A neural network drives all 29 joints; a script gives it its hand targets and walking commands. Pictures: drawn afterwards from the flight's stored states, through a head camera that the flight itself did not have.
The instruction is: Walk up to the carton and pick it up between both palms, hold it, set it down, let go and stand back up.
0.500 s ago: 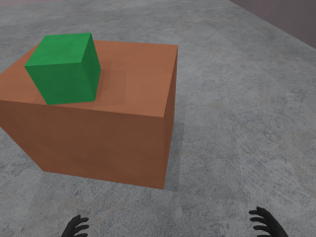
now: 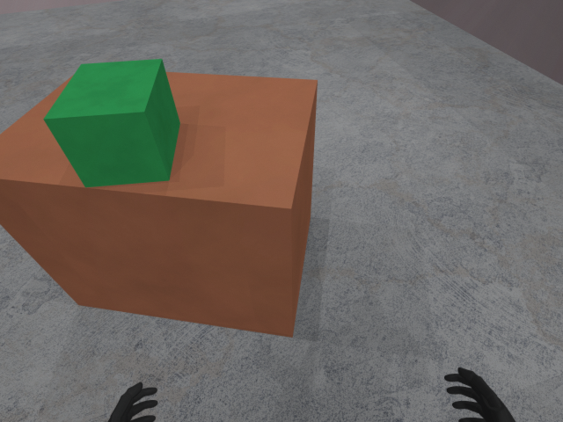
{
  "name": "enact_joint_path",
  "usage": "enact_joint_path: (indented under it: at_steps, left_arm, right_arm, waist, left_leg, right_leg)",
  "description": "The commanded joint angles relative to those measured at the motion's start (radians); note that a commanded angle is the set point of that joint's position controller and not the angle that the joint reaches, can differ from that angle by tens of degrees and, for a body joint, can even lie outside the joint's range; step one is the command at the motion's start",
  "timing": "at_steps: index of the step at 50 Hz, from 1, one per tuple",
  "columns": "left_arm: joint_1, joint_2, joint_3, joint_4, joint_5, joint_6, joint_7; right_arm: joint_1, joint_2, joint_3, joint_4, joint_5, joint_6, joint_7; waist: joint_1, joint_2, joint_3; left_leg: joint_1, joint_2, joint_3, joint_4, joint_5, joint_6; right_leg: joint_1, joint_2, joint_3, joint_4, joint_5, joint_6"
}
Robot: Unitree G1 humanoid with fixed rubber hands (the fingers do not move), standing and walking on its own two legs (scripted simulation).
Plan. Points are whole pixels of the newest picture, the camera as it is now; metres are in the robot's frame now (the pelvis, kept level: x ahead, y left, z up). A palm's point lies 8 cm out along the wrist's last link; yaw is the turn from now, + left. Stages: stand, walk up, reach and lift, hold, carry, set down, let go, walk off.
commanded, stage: stand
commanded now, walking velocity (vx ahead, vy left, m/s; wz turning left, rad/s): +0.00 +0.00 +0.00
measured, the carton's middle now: (124, 121) +0.79 +0.38 +0.02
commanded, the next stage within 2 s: walk up in 0.12 s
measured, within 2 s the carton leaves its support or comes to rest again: neither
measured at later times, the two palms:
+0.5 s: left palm out of the picture +0.09 +0.33 -0.07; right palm (496, 417) +0.16 -0.27 -0.08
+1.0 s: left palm out of the picture +0.16 +0.45 -0.08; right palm out of the picture +0.17 -0.16 -0.12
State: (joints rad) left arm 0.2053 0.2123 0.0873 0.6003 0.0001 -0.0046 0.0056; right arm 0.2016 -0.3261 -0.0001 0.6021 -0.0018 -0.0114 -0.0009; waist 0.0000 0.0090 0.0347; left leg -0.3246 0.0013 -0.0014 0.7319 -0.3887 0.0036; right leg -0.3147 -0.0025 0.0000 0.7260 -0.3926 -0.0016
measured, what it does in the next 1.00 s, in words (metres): steps to the left: left foot, then right foot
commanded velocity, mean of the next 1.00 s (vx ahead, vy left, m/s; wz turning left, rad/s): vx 0.00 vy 0.00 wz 0.00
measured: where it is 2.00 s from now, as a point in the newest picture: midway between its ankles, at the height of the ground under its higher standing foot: outside the picture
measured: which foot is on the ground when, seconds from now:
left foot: down 0.00-0.34, up 0.36-0.60, down 0.62-0.98, up 1.00-1.00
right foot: down 0.00-0.64, up 0.66-0.92, down 0.94-1.00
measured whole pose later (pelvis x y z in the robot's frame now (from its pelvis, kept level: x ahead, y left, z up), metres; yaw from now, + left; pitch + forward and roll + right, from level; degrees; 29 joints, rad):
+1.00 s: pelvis +0.08 +0.14 -0.02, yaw -3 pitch +0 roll -1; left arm 0.41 0.37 0.06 0.61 0.00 -0.11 0.07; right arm 0.32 -0.41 -0.09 0.60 -0.05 0.01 0.09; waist 0.00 0.09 0.07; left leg -0.44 -0.02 0.09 0.97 -0.49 0.08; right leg -0.52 -0.01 0.02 0.85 -0.31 0.00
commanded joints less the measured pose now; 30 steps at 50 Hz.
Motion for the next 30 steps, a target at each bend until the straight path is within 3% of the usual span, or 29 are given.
enact_joint_path:
  at_steps: [1,4,5,6,7,12,15,16,17,18,19,20,22,24,26,27,28,29,30]
  left_arm:
    - [-0.087,0.281,0.042,-0.026,0.019,-0.064,0.006]
    - [-0.078,0.29,0.044,-0.014,0.013,-0.057,0.005]
    - [-0.078,0.287,0.046,-0.013,0.013,-0.058,0.006]
    - [-0.07,0.301,0.047,-0.011,0.015,-0.06,0.006]
    - [-0.08,0.293,0.046,-0.016,0.015,-0.06,0.006]
    - [-0.081,0.298,0.041,-0.012,0.017,-0.066,0.01]
    - [-0.089,0.292,0.043,-0.021,0.016,-0.062,0.007]
    - [0.225,0.472,0.104,0.001,0.012,-0.084,0.025]
    - [0.333,0.54,0.129,0.048,0.029,-0.101,0.038]
    - [0.351,0.537,0.136,0.041,0.026,-0.115,0.048]
    - [0.317,0.528,0.137,0.021,0.022,-0.121,0.059]
    - [0.28,0.495,0.126,0.006,0.022,-0.13,0.066]
    - [0.247,0.485,0.125,0.006,0.026,-0.135,0.07]
    - [0.228,0.489,0.118,-0.008,0.031,-0.139,0.07]
    - [0.221,0.513,0.123,-0.016,0.033,-0.138,0.075]
    - [0.194,0.52,0.121,-0.028,0.036,-0.139,0.077]
    - [0.172,0.531,0.114,-0.026,0.034,-0.132,0.074]
    - [0.142,0.524,0.113,-0.026,0.032,-0.125,0.071]
    - [0.087,0.493,0.093,-0.042,0.031,-0.115,0.068]
  right_arm:
    - [-0.081,-0.213,-0.078,-0.03,-0.031,-0.06,-0.013]
    - [-0.073,-0.214,-0.074,-0.023,-0.029,-0.061,-0.012]
    - [-0.069,-0.197,-0.074,-0.023,-0.028,-0.061,-0.011]
    - [-0.059,-0.209,-0.071,-0.021,-0.028,-0.059,-0.011]
    - [-0.073,-0.211,-0.073,-0.019,-0.028,-0.063,-0.015]
    - [-0.072,-0.206,-0.072,-0.013,-0.025,-0.057,-0.013]
    - [-0.077,-0.206,-0.069,-0.019,-0.029,-0.063,-0.017]
    - [-0.07,-0.302,-0.134,-0.127,-0.099,-0.034,0.038]
    - [-0.133,-0.253,-0.132,-0.15,-0.102,-0.013,0.06]
    - [-0.167,-0.267,-0.136,-0.154,-0.111,-0.002,0.066]
    - [-0.172,-0.273,-0.136,-0.163,-0.11,-0.002,0.073]
    - [-0.154,-0.28,-0.142,-0.163,-0.101,-0.004,0.08]
    - [-0.111,-0.273,-0.145,-0.142,-0.094,-0.002,0.092]
    - [-0.112,-0.269,-0.145,-0.142,-0.08,-0.002,0.105]
    - [-0.142,-0.279,-0.151,-0.138,-0.084,0.006,0.11]
    - [-0.138,-0.297,-0.162,-0.135,-0.083,0.006,0.11]
    - [-0.121,-0.304,-0.169,-0.12,-0.082,0.005,0.113]
    - [-0.048,-0.305,-0.177,-0.093,-0.087,0.0,0.112]
    - [0.099,-0.321,-0.196,-0.045,-0.098,-0.007,0.11]
  waist:
    - [0.0,-0.014,-0.042]
    - [0.001,-0.013,-0.025]
    - [-0.005,0.02,-0.038]
    - [0.006,-0.005,-0.042]
    - [0.0,0.017,-0.045]
    - [-0.002,-0.028,-0.06]
    - [0.006,0.016,-0.037]
    - [0.045,0.076,-0.047]
    - [0.1,-0.1,0.025]
    - [0.12,-0.067,0.083]
    - [0.092,-0.008,0.118]
    - [0.069,0.03,0.13]
    - [0.041,-0.035,0.045]
    - [0.024,-0.162,0.049]
    - [0.03,-0.204,0.06]
    - [0.014,-0.217,0.066]
    - [-0.002,-0.197,0.045]
    - [-0.051,-0.187,0.015]
    - [-0.143,-0.146,-0.031]
  left_leg:
    - [0.011,0.077,-0.123,-0.156,0.264,0.081]
    - [0.023,0.075,-0.128,-0.146,0.276,0.079]
    - [0.026,0.077,-0.13,-0.148,0.299,0.081]
    - [0.021,0.079,-0.126,-0.151,0.304,0.082]
    - [0.036,0.084,-0.132,-0.14,0.307,0.081]
    - [0.031,0.074,-0.117,-0.138,0.299,0.077]
    - [0.009,0.087,-0.141,-0.151,0.296,0.088]
    - [-0.153,0.046,-0.103,0.015,-0.025,0.116]
    - [-0.484,-0.024,-0.011,0.261,-0.215,0.071]
    - [-0.635,0.037,-0.095,0.386,-0.2,0.054]
    - [-0.673,0.074,-0.138,0.426,-0.135,0.049]
    - [-0.654,0.097,-0.151,0.438,-0.097,0.037]
    - [-0.527,0.111,-0.138,0.436,-0.069,0.028]
    - [-0.474,0.12,-0.133,0.379,-0.095,0.023]
    - [-0.43,0.131,-0.11,0.282,-0.149,0.032]
    - [-0.369,0.156,-0.126,0.204,-0.161,0.045]
    - [-0.279,0.139,-0.095,0.112,-0.158,0.053]
    - [-0.104,0.104,-0.059,-0.005,-0.077,0.065]
    - [0.161,0.051,-0.041,-0.138,-0.007,0.093]
  right_leg:
    - [0.036,-0.076,0.099,-0.144,0.269,-0.081]
    - [0.024,-0.081,0.107,-0.154,0.276,-0.083]
    - [0.033,-0.083,0.1,-0.144,0.291,-0.079]
    - [0.045,-0.086,0.101,-0.142,0.291,-0.081]
    - [0.03,-0.09,0.111,-0.15,0.298,-0.084]
    - [0.051,-0.098,0.111,-0.152,0.323,-0.086]
    - [0.045,-0.091,0.118,-0.147,0.293,-0.083]
    - [0.138,-0.171,0.323,-0.21,-0.068,-0.175]
    - [0.314,-0.351,0.638,-0.396,-0.304,-0.276]
    - [0.374,-0.439,0.762,-0.45,-0.314,-0.321]
    - [0.341,-0.45,0.745,-0.446,-0.262,-0.333]
    - [0.32,-0.42,0.68,-0.423,-0.109,-0.321]
    - [0.266,-0.342,0.516,-0.338,0.17,-0.276]
    - [0.209,-0.321,0.405,-0.267,0.358,-0.284]
    - [0.151,-0.343,0.399,-0.241,0.364,-0.298]
    - [0.093,-0.369,0.393,-0.23,0.34,-0.303]
    - [0.057,-0.341,0.331,-0.206,0.323,-0.278]
    - [-0.044,-0.285,0.24,-0.128,0.279,-0.234]
    - [-0.216,-0.209,0.131,0.033,0.239,-0.168]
